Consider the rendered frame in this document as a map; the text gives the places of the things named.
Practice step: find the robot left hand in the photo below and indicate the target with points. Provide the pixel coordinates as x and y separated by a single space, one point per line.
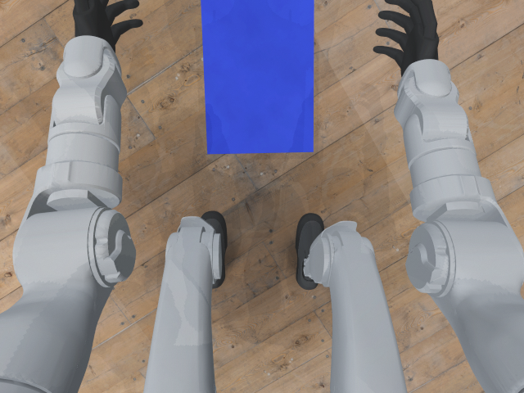
94 18

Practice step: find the robot right hand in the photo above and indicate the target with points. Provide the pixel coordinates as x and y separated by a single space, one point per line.
420 41

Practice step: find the robot right forearm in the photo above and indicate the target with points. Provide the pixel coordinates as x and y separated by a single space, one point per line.
447 181

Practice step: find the robot left forearm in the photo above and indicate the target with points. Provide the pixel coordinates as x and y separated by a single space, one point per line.
81 169

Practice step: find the robot right thigh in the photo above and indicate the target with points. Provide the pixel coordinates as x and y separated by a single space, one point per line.
365 354

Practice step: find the carton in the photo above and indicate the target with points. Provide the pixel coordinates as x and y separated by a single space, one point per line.
258 60

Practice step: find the right robot upper arm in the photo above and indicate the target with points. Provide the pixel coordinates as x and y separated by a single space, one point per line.
474 270

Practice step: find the left robot upper arm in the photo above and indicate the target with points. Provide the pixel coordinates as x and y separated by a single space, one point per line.
68 263

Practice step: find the right robot foot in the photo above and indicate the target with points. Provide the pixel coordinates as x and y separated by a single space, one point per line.
308 228

